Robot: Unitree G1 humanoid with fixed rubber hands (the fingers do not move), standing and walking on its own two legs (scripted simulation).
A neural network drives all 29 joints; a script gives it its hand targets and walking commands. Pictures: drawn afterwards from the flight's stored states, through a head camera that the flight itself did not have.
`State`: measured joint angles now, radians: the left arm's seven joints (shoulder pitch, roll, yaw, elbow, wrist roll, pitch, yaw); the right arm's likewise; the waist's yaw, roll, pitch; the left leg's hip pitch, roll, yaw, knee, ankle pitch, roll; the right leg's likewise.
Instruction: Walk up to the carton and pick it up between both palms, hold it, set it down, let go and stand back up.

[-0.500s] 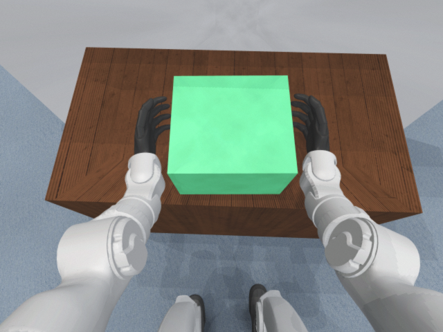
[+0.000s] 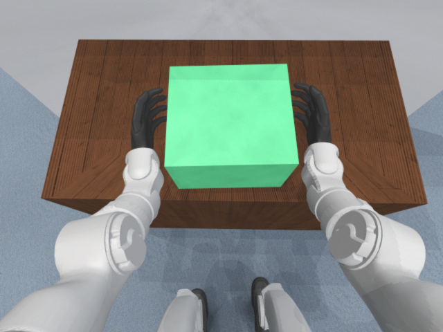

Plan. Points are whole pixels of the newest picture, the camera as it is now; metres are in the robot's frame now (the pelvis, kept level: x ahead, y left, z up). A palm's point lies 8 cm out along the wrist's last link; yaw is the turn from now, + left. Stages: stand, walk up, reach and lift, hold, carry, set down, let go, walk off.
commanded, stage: set down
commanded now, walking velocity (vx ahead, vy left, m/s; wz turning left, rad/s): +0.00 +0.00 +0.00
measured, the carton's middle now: (228, 130) +0.48 -0.01 -0.07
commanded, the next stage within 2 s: none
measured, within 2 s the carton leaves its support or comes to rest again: neither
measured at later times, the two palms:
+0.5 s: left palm (144, 138) +0.45 +0.15 -0.02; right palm (316, 133) +0.45 -0.16 -0.02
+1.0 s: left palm (144, 138) +0.45 +0.15 -0.02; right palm (315, 133) +0.45 -0.16 -0.02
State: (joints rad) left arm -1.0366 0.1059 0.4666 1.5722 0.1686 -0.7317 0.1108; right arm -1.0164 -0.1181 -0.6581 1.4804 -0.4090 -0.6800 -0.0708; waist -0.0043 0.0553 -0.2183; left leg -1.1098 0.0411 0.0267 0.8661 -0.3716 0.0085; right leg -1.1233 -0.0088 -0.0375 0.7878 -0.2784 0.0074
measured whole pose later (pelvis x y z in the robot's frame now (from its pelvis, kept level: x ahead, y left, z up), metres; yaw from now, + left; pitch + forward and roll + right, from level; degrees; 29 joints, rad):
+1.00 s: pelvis +0.00 +0.00 +0.00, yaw +0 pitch +34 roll -2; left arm -1.02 0.10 0.56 1.48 0.25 -0.69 0.09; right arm -1.00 -0.07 -0.71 1.38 -0.44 -0.63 -0.07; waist -0.02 0.04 -0.18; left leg -1.10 0.04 0.02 0.87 -0.37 0.01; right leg -1.11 -0.01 -0.04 0.80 -0.29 0.00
